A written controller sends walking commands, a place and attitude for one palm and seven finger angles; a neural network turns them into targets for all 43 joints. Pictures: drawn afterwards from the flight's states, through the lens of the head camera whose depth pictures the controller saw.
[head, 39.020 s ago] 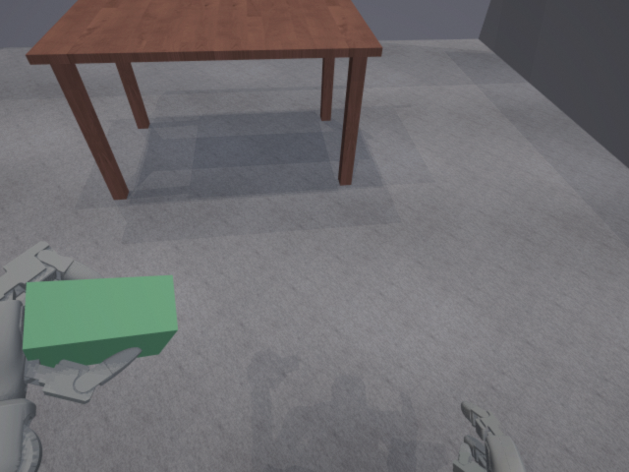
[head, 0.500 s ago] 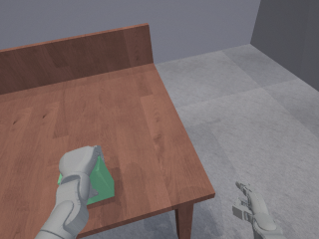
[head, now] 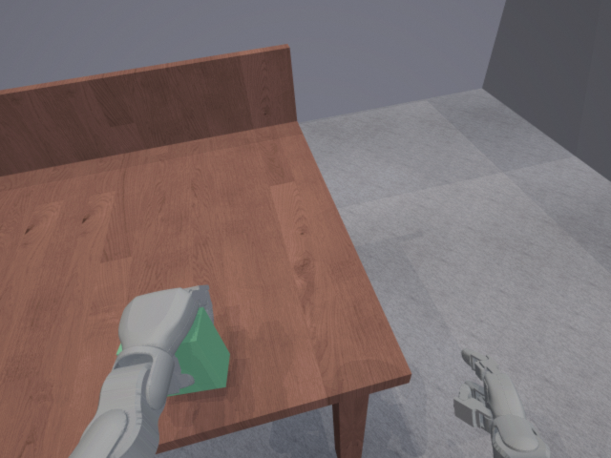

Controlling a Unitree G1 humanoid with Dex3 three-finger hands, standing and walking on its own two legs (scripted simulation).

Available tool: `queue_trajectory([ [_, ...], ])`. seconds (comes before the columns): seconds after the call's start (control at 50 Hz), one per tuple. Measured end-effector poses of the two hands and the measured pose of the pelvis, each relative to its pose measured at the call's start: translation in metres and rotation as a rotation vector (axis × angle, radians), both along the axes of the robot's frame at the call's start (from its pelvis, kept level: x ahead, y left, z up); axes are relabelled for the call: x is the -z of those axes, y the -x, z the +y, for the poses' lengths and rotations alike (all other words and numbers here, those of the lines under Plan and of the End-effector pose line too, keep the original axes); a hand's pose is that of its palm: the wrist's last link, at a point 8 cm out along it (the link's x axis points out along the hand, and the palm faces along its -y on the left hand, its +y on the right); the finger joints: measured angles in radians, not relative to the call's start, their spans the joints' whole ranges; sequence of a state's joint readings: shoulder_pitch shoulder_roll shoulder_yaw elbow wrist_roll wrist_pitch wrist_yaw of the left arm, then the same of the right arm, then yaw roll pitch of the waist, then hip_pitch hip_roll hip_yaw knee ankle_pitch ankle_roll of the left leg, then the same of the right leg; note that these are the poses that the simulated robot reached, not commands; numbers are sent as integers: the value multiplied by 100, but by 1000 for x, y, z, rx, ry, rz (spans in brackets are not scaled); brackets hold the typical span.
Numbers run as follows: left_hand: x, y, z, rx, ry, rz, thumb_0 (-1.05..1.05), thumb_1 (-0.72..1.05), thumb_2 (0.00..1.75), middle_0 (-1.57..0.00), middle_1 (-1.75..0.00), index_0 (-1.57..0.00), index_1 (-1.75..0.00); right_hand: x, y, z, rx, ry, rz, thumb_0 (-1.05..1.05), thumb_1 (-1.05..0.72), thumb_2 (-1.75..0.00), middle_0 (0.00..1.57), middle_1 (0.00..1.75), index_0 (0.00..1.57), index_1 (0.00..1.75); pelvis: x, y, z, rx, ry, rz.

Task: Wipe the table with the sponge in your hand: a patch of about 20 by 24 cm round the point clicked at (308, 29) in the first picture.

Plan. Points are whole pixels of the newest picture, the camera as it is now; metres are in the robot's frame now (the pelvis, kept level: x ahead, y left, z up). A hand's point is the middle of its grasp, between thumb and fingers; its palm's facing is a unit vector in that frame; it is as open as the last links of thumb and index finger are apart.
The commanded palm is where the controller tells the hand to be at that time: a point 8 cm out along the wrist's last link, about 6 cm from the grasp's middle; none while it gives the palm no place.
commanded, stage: move the sponge above the wiping area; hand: left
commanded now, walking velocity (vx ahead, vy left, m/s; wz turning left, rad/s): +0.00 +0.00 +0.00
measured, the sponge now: (183, 361) +0.23 +0.23 -0.01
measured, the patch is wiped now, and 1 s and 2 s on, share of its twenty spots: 0.00 0.00 0.00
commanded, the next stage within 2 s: lower the sponge onto the table in 1.30 s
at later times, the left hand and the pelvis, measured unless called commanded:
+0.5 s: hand (166, 333) +0.23 +0.23 +0.06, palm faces +0.01 -0.09 -1.00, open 9.6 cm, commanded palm +0.22 +0.25 +0.12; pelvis -0.01 +0.00 +0.00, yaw -1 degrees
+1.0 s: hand (159, 302) +0.26 +0.25 +0.08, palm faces +0.11 -0.07 -0.99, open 9.6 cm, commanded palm +0.22 +0.25 +0.12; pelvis -0.01 +0.00 +0.00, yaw -1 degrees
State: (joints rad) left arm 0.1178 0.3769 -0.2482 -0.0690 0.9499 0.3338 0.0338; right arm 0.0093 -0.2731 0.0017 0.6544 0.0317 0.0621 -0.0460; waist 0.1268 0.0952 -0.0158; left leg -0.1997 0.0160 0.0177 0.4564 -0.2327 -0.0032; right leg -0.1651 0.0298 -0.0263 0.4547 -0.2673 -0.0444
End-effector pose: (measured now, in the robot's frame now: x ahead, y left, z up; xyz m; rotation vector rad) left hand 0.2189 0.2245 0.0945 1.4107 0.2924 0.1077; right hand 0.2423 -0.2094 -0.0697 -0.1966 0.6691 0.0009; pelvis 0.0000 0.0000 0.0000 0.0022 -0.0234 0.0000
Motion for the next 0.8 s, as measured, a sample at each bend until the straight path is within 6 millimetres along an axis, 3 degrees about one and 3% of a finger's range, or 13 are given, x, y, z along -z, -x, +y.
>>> queue_trajectory([
  [0.08,-23,-7,0,19,-71,-148,0,-46,105,-79,-138,-79,-138,3,4,7,6,-27,7,1,-90,-90,20,30,20,30,0,1,0,9,1,-3],
  [0.18,-40,-17,27,-167,-89,-196,0,-46,105,-79,-138,-79,-138,5,9,14,13,-82,33,1,-90,-90,20,30,20,30,-1,4,-1,7,-4,-8],
  [0.26,-27,-11,36,-260,-66,-82,0,-46,105,-78,-138,-79,-139,3,8,13,7,-95,34,1,-90,-90,20,30,20,30,-2,6,0,-1,-5,-7],
  [0.38,3,5,14,-114,5,50,0,-46,105,-78,-138,-79,-139,-1,6,7,-5,-42,8,1,-90,-90,20,30,20,30,-1,7,2,-7,-2,-8],
  [0.48,-11,7,6,5,-49,-80,0,-47,105,-79,-138,-79,-138,-2,9,6,0,-8,2,1,-90,-90,20,30,20,30,0,7,2,8,3,-18],
  [0.62,-39,-5,39,-190,-90,-182,0,-47,106,-79,-138,-79,-138,1,13,12,18,-62,20,1,-90,-90,20,30,20,30,-2,10,2,5,0,-23],
  [0.7,-26,-5,42,-246,-57,-72,0,-46,106,-78,-138,-79,-139,0,12,13,12,-75,17,1,-90,-90,20,30,20,30,-2,11,4,-5,-2,-17],
  [0.8,1,-2,20,-119,-6,51,0,-46,106,-78,-138,-78,-139,-1,11,13,-2,-45,9,1,-90,-90,20,30,20,30,-2,12,6,-8,-1,-11],
])
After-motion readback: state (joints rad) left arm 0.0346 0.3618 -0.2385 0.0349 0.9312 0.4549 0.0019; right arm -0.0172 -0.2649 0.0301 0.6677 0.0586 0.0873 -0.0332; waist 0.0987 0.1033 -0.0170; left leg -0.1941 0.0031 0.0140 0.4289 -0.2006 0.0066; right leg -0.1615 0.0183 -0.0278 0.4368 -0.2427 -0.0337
